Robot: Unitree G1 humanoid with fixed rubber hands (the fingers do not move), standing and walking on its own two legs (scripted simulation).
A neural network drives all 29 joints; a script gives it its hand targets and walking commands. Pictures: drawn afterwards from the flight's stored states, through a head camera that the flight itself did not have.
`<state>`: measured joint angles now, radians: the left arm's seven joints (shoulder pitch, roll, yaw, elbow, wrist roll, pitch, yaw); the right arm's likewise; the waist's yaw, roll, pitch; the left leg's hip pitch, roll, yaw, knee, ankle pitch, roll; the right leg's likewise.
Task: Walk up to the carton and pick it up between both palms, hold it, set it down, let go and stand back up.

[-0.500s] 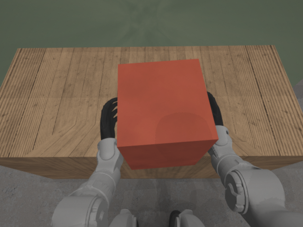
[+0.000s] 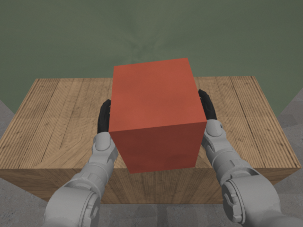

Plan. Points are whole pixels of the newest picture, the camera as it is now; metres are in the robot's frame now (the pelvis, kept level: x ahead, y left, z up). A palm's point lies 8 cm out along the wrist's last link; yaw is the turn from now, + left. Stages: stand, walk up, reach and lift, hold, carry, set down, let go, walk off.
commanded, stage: reach and lift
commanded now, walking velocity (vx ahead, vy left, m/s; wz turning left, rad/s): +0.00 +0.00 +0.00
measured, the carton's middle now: (156, 119) +0.41 -0.01 +0.04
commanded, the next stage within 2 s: none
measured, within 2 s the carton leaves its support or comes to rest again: neither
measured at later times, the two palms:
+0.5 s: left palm (93, 112) +0.38 +0.15 +0.12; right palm (212, 110) +0.38 -0.14 +0.11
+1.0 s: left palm (81, 95) +0.39 +0.16 +0.17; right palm (208, 101) +0.38 -0.12 +0.15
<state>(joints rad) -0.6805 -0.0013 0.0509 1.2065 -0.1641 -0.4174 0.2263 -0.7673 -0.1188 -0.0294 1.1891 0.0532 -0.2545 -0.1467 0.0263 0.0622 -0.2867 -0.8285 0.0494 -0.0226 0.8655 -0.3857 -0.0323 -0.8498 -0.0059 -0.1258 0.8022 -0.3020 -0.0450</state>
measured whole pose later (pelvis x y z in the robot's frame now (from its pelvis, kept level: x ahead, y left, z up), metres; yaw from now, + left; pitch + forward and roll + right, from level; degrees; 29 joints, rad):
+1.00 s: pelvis +0.02 +0.03 +0.05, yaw +2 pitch -1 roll -2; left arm -0.52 -0.08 0.17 0.32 0.20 0.36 0.08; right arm -0.52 -0.01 -0.13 0.57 0.05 0.17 -0.17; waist -0.04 -0.04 0.02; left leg -0.17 0.01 -0.02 0.41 -0.23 0.01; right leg -0.15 -0.01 -0.13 0.28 -0.11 0.00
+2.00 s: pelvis +0.00 +0.03 +0.05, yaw +2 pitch -8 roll -2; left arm -0.58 -0.09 0.23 0.17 0.29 0.60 0.01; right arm -0.56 -0.02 -0.07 0.52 0.14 0.28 -0.22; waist -0.06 -0.05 0.08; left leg -0.04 0.01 -0.02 0.42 -0.23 0.01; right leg -0.03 -0.02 -0.12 0.30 -0.13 0.01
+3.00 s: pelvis +0.00 +0.03 +0.05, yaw +2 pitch -9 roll -2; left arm -0.58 -0.07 0.23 0.05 0.30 0.71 -0.01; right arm -0.57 -0.02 -0.05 0.44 0.18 0.35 -0.24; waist -0.05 -0.06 0.09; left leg -0.04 0.01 -0.03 0.42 -0.23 0.01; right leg -0.01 -0.01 -0.13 0.29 -0.12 0.00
